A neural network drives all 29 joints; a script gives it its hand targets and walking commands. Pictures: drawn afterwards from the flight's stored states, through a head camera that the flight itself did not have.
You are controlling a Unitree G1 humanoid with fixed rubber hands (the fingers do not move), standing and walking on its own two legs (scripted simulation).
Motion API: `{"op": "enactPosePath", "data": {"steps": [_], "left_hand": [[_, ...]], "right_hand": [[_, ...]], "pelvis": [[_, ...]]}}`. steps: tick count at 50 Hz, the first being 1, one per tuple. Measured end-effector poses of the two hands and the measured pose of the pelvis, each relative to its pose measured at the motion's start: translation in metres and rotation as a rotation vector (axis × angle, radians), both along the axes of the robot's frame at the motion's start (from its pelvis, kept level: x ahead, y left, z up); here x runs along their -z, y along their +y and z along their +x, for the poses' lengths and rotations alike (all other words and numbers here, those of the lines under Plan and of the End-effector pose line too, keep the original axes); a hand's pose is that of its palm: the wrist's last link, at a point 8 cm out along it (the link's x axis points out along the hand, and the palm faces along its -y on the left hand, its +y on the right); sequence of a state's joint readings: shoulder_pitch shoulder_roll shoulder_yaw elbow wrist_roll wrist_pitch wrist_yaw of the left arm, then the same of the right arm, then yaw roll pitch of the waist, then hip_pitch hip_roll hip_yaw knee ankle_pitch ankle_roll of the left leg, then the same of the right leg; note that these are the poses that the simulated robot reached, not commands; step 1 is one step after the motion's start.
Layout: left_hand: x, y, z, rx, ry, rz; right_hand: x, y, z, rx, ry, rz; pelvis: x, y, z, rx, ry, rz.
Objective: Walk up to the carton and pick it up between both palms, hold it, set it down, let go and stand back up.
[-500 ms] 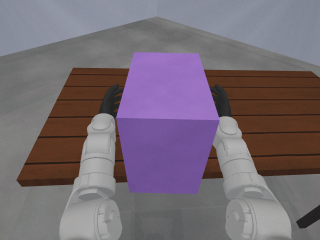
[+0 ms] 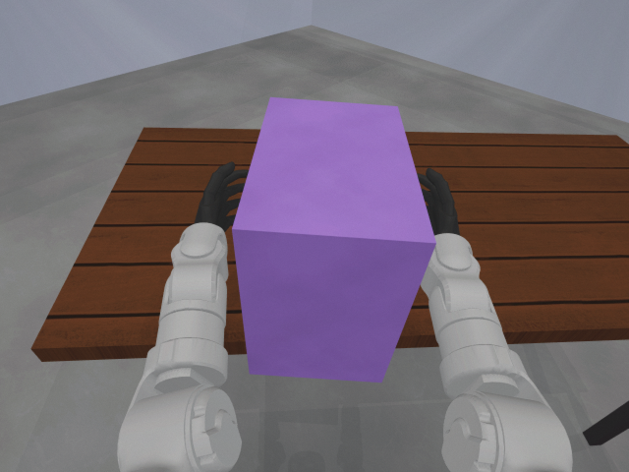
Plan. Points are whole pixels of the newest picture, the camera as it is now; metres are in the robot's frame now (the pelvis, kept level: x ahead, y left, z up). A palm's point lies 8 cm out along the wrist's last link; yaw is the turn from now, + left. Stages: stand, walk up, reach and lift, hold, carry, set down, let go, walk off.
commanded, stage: set down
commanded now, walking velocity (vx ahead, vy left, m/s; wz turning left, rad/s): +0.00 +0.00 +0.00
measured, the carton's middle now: (325, 237) +0.45 -0.03 +0.09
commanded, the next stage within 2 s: none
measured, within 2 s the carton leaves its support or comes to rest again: neither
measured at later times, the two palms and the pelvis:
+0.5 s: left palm (216, 227) +0.42 +0.12 +0.13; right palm (438, 232) +0.39 -0.17 +0.14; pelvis +0.00 +0.00 +0.00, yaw +0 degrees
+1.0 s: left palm (219, 231) +0.43 +0.12 +0.12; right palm (431, 232) +0.41 -0.17 +0.13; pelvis +0.01 +0.00 +0.00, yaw -1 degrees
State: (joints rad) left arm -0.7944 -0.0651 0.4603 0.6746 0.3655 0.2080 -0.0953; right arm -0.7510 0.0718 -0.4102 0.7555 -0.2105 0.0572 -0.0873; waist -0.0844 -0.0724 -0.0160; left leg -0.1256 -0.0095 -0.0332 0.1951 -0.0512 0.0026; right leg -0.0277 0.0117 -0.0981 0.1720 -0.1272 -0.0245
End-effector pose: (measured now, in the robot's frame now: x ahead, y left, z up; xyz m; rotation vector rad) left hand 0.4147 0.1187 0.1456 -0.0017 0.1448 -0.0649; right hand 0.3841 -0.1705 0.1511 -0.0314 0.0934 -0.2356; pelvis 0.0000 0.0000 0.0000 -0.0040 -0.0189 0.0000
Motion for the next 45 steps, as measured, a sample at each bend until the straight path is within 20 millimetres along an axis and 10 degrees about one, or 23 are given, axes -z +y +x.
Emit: {"op": "enactPosePath", "data": {"steps": [45], "left_hand": [[0.027, -0.003, 0.017, -0.018, 0.036, 0.002]], "right_hand": [[0.018, -0.002, 0.019, -0.023, 0.016, -0.005]], "pelvis": [[-0.001, -0.001, 0.008, 0.013, 0.07, 0.002]]}}
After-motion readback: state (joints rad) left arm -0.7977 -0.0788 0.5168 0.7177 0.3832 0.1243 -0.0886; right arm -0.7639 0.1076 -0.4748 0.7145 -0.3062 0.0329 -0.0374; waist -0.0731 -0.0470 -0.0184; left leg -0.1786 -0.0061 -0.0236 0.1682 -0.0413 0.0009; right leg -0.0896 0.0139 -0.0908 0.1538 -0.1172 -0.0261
